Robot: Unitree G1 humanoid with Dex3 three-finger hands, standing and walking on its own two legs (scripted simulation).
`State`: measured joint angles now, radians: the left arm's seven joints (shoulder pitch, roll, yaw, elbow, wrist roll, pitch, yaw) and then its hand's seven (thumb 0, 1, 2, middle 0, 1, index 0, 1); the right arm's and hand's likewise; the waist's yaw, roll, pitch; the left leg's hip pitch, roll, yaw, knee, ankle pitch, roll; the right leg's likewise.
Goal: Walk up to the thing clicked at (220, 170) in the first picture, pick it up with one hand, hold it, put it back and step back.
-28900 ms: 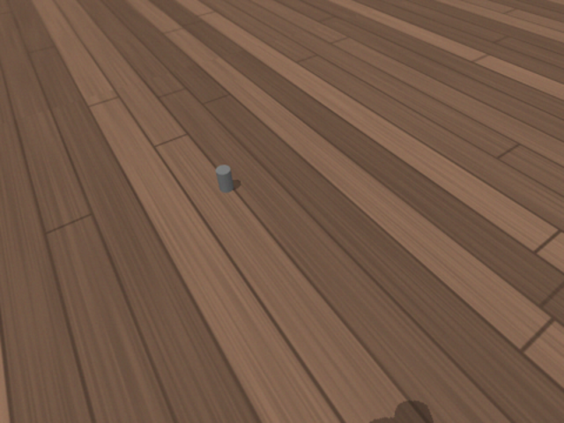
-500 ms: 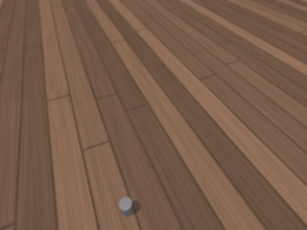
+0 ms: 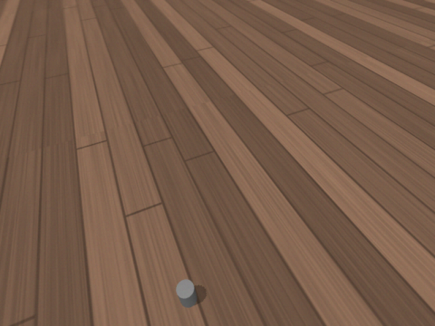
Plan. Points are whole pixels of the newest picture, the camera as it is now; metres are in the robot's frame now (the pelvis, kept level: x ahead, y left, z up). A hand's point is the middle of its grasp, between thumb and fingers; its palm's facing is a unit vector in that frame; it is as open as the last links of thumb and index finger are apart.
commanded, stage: stand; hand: left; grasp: from the side
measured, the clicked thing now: (187, 293) +0.40 +0.20 -0.71
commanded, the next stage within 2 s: step back in 1.36 s
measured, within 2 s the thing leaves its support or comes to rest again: neither
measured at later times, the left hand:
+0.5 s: hand out of the picture +0.09 +0.24 -0.16, palm faces -0.03 -0.94 -0.34, open 7.3 cm
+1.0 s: hand out of the picture +0.12 +0.24 -0.15, palm faces -0.02 -0.94 -0.34, open 7.3 cm
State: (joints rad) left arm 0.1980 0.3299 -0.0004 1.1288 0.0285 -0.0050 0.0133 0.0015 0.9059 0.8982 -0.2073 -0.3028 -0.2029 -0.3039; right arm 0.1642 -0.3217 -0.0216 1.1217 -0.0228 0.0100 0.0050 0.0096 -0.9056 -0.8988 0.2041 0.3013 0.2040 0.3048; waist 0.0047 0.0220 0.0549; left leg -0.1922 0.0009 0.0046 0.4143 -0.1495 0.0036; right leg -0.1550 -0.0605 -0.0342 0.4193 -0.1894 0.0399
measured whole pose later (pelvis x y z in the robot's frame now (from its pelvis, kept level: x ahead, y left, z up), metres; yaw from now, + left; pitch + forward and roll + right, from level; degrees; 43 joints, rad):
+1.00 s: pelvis +0.04 +0.00 +0.01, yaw -1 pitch -3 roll +0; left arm 0.10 0.33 0.01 1.15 0.02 -0.01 0.01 0.00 0.91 0.90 -0.21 -0.30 -0.20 -0.30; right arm 0.09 -0.34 -0.01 1.15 -0.01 -0.01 0.00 0.01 -0.91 -0.90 0.20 0.30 0.20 0.30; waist 0.00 0.01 0.06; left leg -0.11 0.01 0.01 0.33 -0.16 0.00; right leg -0.08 -0.06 -0.03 0.32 -0.19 0.04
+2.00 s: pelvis -0.08 +0.03 -0.02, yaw -3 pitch -1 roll -1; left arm 0.13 0.40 0.08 0.91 0.01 0.06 0.02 0.00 0.91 0.90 -0.21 -0.30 -0.20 -0.30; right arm 0.14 -0.34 -0.05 0.86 -0.03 0.02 -0.01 0.01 -0.90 -0.90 0.21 0.30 0.21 0.31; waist -0.02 -0.02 0.19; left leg -0.41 0.00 0.05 0.61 -0.18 0.05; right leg -0.36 0.06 0.12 1.03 -0.54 0.01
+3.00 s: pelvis -0.38 +0.01 -0.01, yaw -3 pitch -2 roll +2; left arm 0.24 0.35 0.07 0.86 0.04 0.06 0.00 0.00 0.90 0.90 -0.21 -0.30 -0.21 -0.30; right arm 0.17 -0.42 -0.06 0.87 -0.01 0.06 -0.02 0.01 -0.91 -0.90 0.20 0.30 0.20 0.30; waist 0.02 0.02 0.14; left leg -0.55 -0.12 -0.12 1.09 -0.44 -0.01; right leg -0.29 -0.04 0.03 0.66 -0.34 -0.01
